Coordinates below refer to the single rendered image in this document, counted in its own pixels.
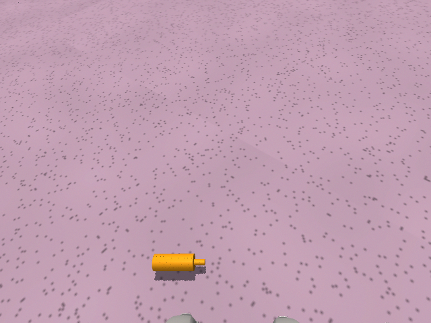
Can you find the bottle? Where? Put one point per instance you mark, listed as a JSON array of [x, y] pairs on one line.
[[175, 262]]

